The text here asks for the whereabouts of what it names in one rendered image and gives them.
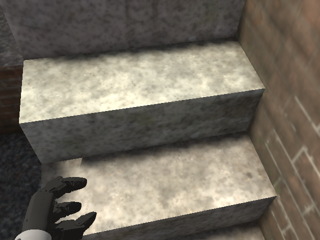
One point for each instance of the left robot forearm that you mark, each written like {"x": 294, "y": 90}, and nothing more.
{"x": 34, "y": 234}

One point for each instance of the robot left hand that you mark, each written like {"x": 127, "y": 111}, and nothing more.
{"x": 43, "y": 211}

